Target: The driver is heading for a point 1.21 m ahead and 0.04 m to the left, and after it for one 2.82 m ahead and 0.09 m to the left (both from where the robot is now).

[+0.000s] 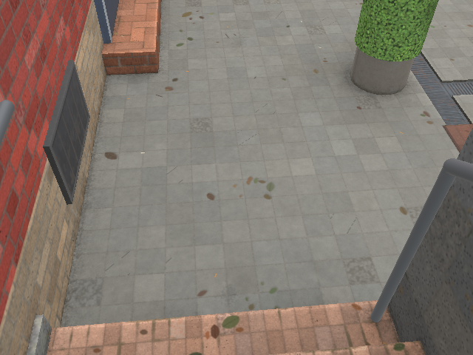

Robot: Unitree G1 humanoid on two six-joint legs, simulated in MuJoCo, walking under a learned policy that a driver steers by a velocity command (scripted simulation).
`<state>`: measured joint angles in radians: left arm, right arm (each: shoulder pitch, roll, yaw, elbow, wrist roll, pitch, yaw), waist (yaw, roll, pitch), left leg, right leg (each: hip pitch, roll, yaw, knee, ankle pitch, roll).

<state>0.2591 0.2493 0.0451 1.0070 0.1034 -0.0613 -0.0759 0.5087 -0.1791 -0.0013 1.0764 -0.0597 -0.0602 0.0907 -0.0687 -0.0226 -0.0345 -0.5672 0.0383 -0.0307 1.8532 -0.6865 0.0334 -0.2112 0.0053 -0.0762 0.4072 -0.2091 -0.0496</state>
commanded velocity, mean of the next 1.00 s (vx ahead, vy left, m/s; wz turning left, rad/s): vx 0.50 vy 0.00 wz -0.01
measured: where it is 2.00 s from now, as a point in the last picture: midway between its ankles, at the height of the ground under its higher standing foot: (216, 302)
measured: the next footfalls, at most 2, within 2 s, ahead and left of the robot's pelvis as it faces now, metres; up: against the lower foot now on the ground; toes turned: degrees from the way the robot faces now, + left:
left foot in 0.36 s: +0.30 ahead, +0.14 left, -0.18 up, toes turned +4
right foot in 0.88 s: +0.57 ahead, -0.07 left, -0.37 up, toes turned -4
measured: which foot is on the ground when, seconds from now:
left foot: up 0.00-0.34, down 0.36-0.88, up 0.90-1.00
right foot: down 0.00-0.36, up 0.38-0.86, down 0.88-1.00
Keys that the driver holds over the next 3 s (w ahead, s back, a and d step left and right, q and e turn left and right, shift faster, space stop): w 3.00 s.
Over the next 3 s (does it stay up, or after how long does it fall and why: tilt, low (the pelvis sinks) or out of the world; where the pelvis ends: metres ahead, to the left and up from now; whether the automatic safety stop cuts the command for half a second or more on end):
stays up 1.65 0.01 -0.73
